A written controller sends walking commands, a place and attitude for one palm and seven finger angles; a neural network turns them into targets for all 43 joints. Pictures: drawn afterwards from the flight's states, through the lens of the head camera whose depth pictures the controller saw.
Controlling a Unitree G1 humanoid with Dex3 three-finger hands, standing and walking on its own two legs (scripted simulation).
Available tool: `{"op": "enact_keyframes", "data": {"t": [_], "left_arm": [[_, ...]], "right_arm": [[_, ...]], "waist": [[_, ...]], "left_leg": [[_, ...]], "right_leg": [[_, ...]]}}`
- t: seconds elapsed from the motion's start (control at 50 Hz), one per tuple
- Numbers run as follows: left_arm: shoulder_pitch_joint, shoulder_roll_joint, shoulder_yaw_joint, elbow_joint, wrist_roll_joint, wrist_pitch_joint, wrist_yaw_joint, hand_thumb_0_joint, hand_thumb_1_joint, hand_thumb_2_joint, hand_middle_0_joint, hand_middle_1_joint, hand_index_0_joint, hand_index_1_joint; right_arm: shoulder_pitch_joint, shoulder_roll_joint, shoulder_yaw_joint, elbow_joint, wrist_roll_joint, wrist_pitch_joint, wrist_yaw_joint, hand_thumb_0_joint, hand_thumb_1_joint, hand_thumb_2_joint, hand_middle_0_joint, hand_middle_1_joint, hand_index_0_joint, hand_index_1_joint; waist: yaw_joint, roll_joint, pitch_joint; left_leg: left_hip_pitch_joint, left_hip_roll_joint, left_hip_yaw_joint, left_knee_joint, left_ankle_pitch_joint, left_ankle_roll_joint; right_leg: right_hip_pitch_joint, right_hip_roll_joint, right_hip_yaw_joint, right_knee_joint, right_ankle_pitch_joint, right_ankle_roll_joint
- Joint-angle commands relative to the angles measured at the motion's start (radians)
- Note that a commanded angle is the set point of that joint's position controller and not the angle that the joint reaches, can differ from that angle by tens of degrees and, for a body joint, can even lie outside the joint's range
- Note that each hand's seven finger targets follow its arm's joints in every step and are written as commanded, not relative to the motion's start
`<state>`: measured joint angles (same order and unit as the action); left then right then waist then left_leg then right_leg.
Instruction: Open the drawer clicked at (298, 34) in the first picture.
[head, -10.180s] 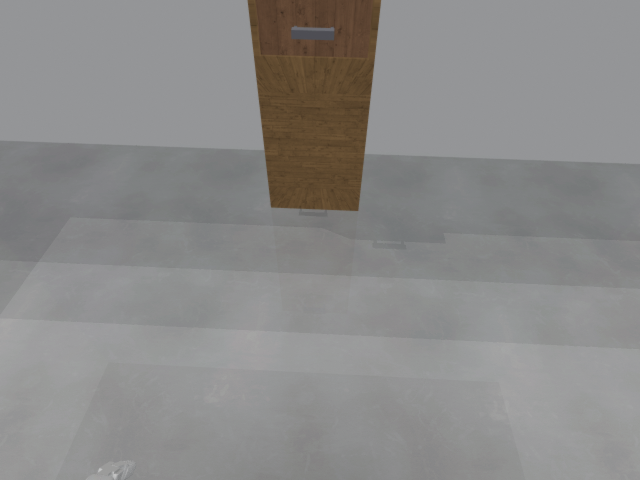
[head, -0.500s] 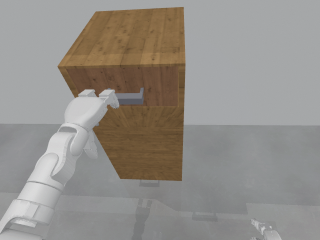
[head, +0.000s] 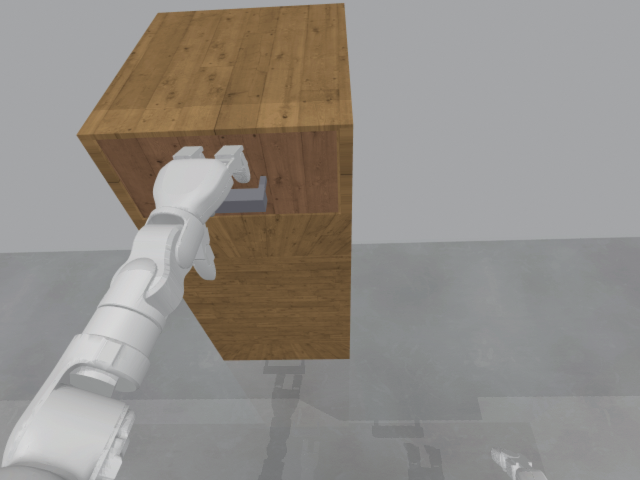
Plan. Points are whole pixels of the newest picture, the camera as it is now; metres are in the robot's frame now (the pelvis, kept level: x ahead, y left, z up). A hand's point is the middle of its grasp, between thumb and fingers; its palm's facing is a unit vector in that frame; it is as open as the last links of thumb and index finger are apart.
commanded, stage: move the hooked fingers above the handle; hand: left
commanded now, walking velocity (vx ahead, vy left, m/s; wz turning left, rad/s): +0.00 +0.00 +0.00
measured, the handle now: (225, 191) +0.53 +0.19 +0.04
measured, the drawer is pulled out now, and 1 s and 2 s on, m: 0.00 0.00 0.00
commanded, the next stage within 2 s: none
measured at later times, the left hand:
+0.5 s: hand (225, 179) +0.49 +0.17 +0.10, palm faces +0.08 -0.04 -1.00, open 13.8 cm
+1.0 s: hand (212, 179) +0.49 +0.18 +0.10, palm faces +0.08 -0.04 -1.00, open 13.8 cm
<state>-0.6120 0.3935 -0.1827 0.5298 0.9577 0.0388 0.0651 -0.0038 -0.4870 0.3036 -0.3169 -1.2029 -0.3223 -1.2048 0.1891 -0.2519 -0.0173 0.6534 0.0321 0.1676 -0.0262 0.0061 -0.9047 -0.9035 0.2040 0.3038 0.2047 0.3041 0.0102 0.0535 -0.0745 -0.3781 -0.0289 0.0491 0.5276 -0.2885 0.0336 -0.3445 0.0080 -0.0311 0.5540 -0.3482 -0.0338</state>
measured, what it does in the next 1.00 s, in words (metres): stands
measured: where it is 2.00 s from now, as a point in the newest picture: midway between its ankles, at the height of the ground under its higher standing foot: outside the picture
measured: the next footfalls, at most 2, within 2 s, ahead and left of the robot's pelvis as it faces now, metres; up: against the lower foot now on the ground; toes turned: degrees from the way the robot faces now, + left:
none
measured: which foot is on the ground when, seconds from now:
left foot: down 0.00-1.00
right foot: down 0.00-1.00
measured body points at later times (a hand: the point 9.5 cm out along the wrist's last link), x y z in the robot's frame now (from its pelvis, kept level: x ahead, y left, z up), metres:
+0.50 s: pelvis -0.01 +0.00 -0.01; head +0.05 -0.02 +0.44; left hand +0.48 +0.16 +0.16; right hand +0.03 -0.28 -0.14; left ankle -0.02 +0.10 -0.73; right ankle -0.05 -0.10 -0.73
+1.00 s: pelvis -0.01 +0.00 -0.01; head +0.05 -0.01 +0.44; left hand +0.48 +0.18 +0.16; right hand +0.02 -0.28 -0.14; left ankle -0.02 +0.10 -0.73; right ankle -0.05 -0.10 -0.73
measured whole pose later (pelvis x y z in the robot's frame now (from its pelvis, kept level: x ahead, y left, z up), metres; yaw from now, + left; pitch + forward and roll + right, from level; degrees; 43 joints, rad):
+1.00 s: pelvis -0.01 +0.00 -0.01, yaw -1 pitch +14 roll +0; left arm -0.92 0.44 -0.11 0.98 1.03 0.03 0.23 0.00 -0.49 0.30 -0.32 -1.20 -0.32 -1.21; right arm 0.33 -0.28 -0.06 0.71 0.02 0.12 -0.02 0.00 -0.90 -0.90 0.20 0.30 0.20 0.30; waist -0.09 0.05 -0.12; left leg -0.55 -0.01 0.05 0.61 -0.30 0.04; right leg -0.50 0.03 -0.03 0.60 -0.34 -0.03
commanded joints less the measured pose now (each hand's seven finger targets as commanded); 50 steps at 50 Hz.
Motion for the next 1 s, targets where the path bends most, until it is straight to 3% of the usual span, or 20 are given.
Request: {"op": "enact_keyframes", "data": {"t": [0.0, 0.1, 0.14, 0.2, 0.28, 0.3, 0.36, 0.4, 0.46, 0.52, 0.56, 0.58, 0.6, 0.64, 0.68, 0.74, 0.8, 0.84, 0.9, 0.98], "left_arm": [[-0.450, 0.312, 0.215, -0.056, 0.043, 0.062, 0.128, 0.000, -0.500, 0.300, -0.300, -1.200, -0.300, -1.200], [-0.564, 0.176, 0.050, 0.062, 0.035, 0.140, 0.069, 0.000, -0.500, 0.300, -0.300, -1.200, -0.300, -1.200], [-0.624, 0.132, 0.001, 0.028, 0.014, 0.120, 0.026, 0.000, -0.500, 0.300, -0.300, -1.200, -0.300, -1.200], [-0.698, 0.138, -0.004, 0.005, -0.009, 0.039, -0.017, 0.000, -0.500, 0.300, -0.300, -1.200, -0.300, -1.200], [-0.731, 0.211, 0.077, 0.042, 0.009, -0.064, 0.029, 0.000, -0.500, 0.300, -0.300, -1.200, -0.300, -1.200], [-0.734, 0.269, 0.128, 0.079, 0.019, -0.071, 0.057, 0.000, -0.500, 0.300, -0.300, -1.200, -0.300, -1.200], [-0.726, 0.360, 0.225, 0.187, 0.047, -0.041, 0.159, 0.000, -0.500, 0.300, -0.300, -1.200, -0.300, -1.200], [-0.711, 0.416, 0.267, 0.232, 0.072, 0.012, 0.212, 0.000, -0.500, 0.300, -0.300, -1.200, -0.300, -1.200], [-0.704, 0.385, 0.219, 0.321, 0.105, 0.111, 0.236, 0.000, -0.500, 0.300, -0.300, -1.200, -0.300, -1.200], [-0.684, 0.353, 0.177, 0.378, 0.080, 0.156, 0.167, 0.000, -0.500, 0.300, -0.300, -1.200, -0.300, -1.200], [-0.663, 0.381, 0.191, 0.393, 0.067, 0.159, 0.126, 0.000, -0.500, 0.300, -0.300, -1.200, -0.300, -1.200], [-0.669, 0.353, 0.160, 0.417, 0.062, 0.163, 0.108, 0.000, -0.500, 0.300, -0.300, -1.200, -0.300, -1.200], [-0.692, 0.347, 0.153, 0.408, 0.058, 0.149, 0.090, 0.000, -0.500, 0.300, -0.300, -1.200, -0.300, -1.200], [-0.710, 0.326, 0.129, 0.367, 0.053, 0.097, 0.062, 0.000, -0.500, 0.300, -0.300, -1.200, -0.300, -1.200], [-0.767, 0.341, 0.130, 0.255, 0.054, 0.016, 0.046, 0.000, -0.500, 0.300, -0.300, -1.200, -0.300, -1.200], [-0.806, 0.285, 0.097, 0.156, 0.054, -0.083, 0.057, 0.000, -0.500, 0.300, -0.300, -1.200, -0.300, -1.200], [-0.842, 0.274, 0.111, 0.120, 0.049, -0.123, 0.110, 0.000, -0.500, 0.300, -0.300, -1.200, -0.300, -1.200], [-0.864, 0.273, 0.122, 0.145, 0.053, -0.106, 0.161, 0.000, -0.500, 0.300, -0.300, -1.200, -0.300, -1.200], [-0.820, 0.348, 0.203, 0.245, 0.062, -0.035, 0.215, 0.000, -0.500, 0.300, -0.300, -1.200, -0.300, -1.200], [-0.790, 0.259, 0.127, 0.345, 0.079, 0.092, 0.214, 0.000, -0.500, 0.300, -0.300, -1.200, -0.300, -1.200]], "right_arm": [[0.011, -0.118, -0.041, -0.077, -0.005, -0.027, 0.000, 0.000, -0.900, -0.900, 0.200, 0.300, 0.200, 0.300], [0.048, -0.138, -0.058, -0.066, 0.007, -0.016, -0.003, 0.000, -0.900, -0.900, 0.200, 0.300, 0.200, 0.300], [0.063, -0.140, -0.067, -0.067, 0.007, -0.016, -0.007, 0.000, -0.900, -0.900, 0.200, 0.300, 0.200, 0.300], [0.089, -0.138, -0.070, -0.061, -0.002, -0.024, -0.019, 0.000, -0.900, -0.900, 0.200, 0.300, 0.200, 0.300], [0.140, -0.131, -0.071, -0.037, -0.008, -0.034, -0.024, 0.000, -0.900, -0.900, 0.200, 0.300, 0.200, 0.300], [0.152, -0.135, -0.069, -0.028, -0.009, -0.035, -0.022, 0.000, -0.900, -0.900, 0.200, 0.300, 0.200, 0.300], [0.164, -0.133, -0.058, -0.027, -0.009, -0.044, -0.018, 0.000, -0.900, -0.900, 0.200, 0.300, 0.200, 0.300], [0.152, -0.134, -0.054, -0.035, -0.012, -0.043, -0.013, 0.000, -0.900, -0.900, 0.200, 0.300, 0.200, 0.300], [0.150, -0.137, -0.056, -0.036, -0.009, -0.041, -0.004, 0.000, -0.900, -0.900, 0.200, 0.300, 0.200, 0.300], [0.170, -0.159, -0.065, -0.043, -0.002, -0.030, -0.006, 0.000, -0.900, -0.900, 0.200, 0.300, 0.200, 0.300], [0.162, -0.165, -0.061, -0.047, 0.005, -0.017, -0.017, 0.000, -0.900, -0.900, 0.200, 0.300, 0.200, 0.300], [0.157, -0.165, -0.056, -0.048, 0.009, -0.013, -0.023, 0.000, -0.900, -0.900, 0.200, 0.300, 0.200, 0.300], [0.159, -0.167, -0.056, -0.051, 0.012, -0.016, -0.028, 0.000, -0.900, -0.900, 0.200, 0.300, 0.200, 0.300], [0.170, -0.168, -0.060, -0.057, 0.013, -0.030, -0.038, 0.000, -0.900, -0.900, 0.200, 0.300, 0.200, 0.300], [0.186, -0.163, -0.065, -0.060, 0.007, -0.042, -0.046, 0.000, -0.900, -0.900, 0.200, 0.300, 0.200, 0.300], [0.211, -0.146, -0.076, -0.056, -0.002, -0.058, -0.048, 0.000, -0.900, -0.900, 0.200, 0.300, 0.200, 0.300], [0.235, -0.140, -0.085, -0.037, -0.006, -0.070, -0.035, 0.000, -0.900, -0.900, 0.200, 0.300, 0.200, 0.300], [0.243, -0.142, -0.086, -0.018, -0.010, -0.075, -0.023, 0.000, -0.900, -0.900, 0.200, 0.300, 0.200, 0.300], [0.239, -0.155, -0.079, -0.004, -0.014, -0.070, -0.007, 0.000, -0.900, -0.900, 0.200, 0.300, 0.200, 0.300], [0.213, -0.155, -0.076, -0.008, -0.010, -0.056, 0.013, 0.000, -0.900, -0.900, 0.200, 0.300, 0.200, 0.300]], "waist": [[0.021, -0.057, -0.374], [-0.063, -0.100, -0.369], [-0.084, -0.097, -0.391], [-0.107, -0.090, -0.393], [-0.094, -0.053, -0.390], [-0.087, -0.067, -0.379], [-0.059, -0.052, -0.365], [-0.033, -0.044, -0.408], [-0.039, -0.014, -0.436], [-0.070, -0.107, -0.475], [-0.070, -0.154, -0.437], [-0.082, -0.157, -0.380], [-0.097, -0.183, -0.353], [-0.108, -0.144, -0.313], [-0.114, -0.084, -0.370], [-0.129, -0.006, -0.400], [-0.132, 0.027, -0.430], [-0.135, 0.047, -0.431], [-0.104, 0.014, -0.433], [-0.100, 0.004, -0.421]], "left_leg": [[0.158, 0.001, -0.032, 0.011, 0.538, 0.000], [0.166, -0.001, -0.018, 0.016, 0.471, 0.014], [0.197, -0.004, -0.023, 0.027, 0.478, 0.022], [0.199, -0.015, -0.036, 0.039, 0.462, 0.030], [0.177, -0.013, -0.047, 0.052, 0.447, 0.025], [0.140, -0.012, -0.046, 0.054, 0.435, 0.021], [0.039, -0.009, -0.035, 0.050, 0.385, 0.014], [0.001, -0.010, -0.025, 0.047, 0.393, 0.009], [-0.003, -0.002, 0.001, 0.043, 0.387, 0.004], [0.000, 0.001, 0.011, 0.036, 0.387, 0.015], [-0.023, -0.003, 0.017, 0.019, 0.340, 0.021], [-0.033, -0.002, 0.018, 0.008, 0.309, 0.023], [-0.038, -0.001, 0.013, 0.005, 0.287, 0.027], [-0.024, -0.001, 0.009, 0.001, 0.248, 0.033], [0.024, -0.001, -0.001, 0.014, 0.271, 0.037], [0.097, 0.001, -0.021, 0.034, 0.302, 0.036], [0.159, 0.007, -0.040, 0.059, 0.355, 0.027], [0.167, 0.010, -0.047, 0.066, 0.362, 0.021], [0.120, 0.009, -0.043, 0.061, 0.399, 0.013], [0.102, 0.013, -0.028, 0.058, 0.432, 0.007]], "right_leg": [[0.130, 0.017, 0.016, -0.009, 0.516, -0.012], [0.099, 0.014, 0.019, -0.036, 0.521, 0.001], [0.091, 0.012, 0.025, -0.038, 0.555, 0.008], [0.085, 0.007, 0.037, -0.039, 0.560, 0.011], [0.035, 0.014, 0.040, -0.020, 0.519, 0.004], [0.037, 0.015, 0.039, -0.016, 0.497, 0.001], [0.033, 0.019, 0.037, 0.009, 0.452, -0.004], [0.076, 0.022, 0.035, 0.019, 0.452, -0.007], [0.083, 0.022, 0.033, 0.014, 0.463, -0.003], [0.150, 0.014, 0.041, -0.004, 0.537, 0.017], [0.165, 0.010, 0.045, -0.023, 0.523, 0.025], [0.139, 0.008, 0.044, -0.037, 0.492, 0.026], [0.131, 0.007, 0.047, -0.050, 0.465, 0.029], [0.089, 0.005, 0.055, -0.064, 0.417, 0.028], [0.088, 0.005, 0.070, -0.059, 0.430, 0.024], [0.024, 0.016, 0.065, -0.049, 0.396, 0.012], [-0.048, 0.030, 0.047, -0.033, 0.347, 0.002], [-0.090, 0.036, 0.037, -0.021, 0.332, 0.000], [-0.060, 0.040, 0.021, -0.004, 0.356, -0.006], [-0.052, 0.041, 0.011, 0.003, 0.396, -0.003]]}}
